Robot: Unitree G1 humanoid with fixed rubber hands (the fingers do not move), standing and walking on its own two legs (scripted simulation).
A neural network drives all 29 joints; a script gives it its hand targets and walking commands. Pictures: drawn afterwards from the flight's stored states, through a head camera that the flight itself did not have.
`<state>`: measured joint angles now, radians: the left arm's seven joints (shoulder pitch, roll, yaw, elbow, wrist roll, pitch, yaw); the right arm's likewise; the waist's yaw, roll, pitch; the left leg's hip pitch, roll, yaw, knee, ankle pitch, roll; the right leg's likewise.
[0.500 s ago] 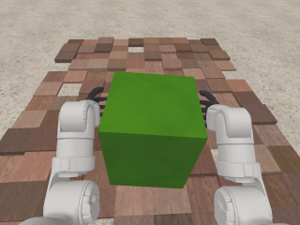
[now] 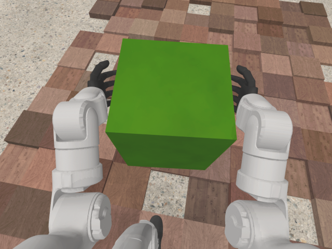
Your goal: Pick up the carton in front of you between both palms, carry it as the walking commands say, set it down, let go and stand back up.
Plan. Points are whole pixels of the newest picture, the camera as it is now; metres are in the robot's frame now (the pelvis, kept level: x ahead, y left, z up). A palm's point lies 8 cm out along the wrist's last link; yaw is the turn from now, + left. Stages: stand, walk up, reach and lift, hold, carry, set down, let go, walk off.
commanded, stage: carry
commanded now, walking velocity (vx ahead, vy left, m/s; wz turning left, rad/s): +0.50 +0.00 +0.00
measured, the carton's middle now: (170, 114) +0.40 +0.03 +0.06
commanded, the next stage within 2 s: none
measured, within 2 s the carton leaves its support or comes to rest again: neither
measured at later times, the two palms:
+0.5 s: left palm (152, 32) +0.62 +0.10 +0.11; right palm (263, 41) +0.62 -0.20 +0.11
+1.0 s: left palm out of the picture +0.95 +0.09 +0.12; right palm out of the picture +0.92 -0.21 +0.12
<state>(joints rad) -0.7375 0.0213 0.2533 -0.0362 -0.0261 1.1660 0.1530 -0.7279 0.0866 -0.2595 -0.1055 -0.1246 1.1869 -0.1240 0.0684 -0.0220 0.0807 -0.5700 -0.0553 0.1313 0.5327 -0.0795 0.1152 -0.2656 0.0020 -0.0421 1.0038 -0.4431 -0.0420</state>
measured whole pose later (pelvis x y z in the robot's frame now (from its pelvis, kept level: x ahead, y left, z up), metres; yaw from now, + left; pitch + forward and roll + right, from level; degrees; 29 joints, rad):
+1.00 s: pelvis +0.62 -0.03 +0.02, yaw -2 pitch +4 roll +2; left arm -0.40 -0.06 0.17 -0.11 0.10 1.19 0.09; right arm -0.39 0.08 -0.13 -0.10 -0.07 1.17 -0.13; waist -0.07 -0.03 -0.07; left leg -0.34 0.02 0.19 0.47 -0.35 0.06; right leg -0.61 -0.07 -0.04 1.17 -0.38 -0.03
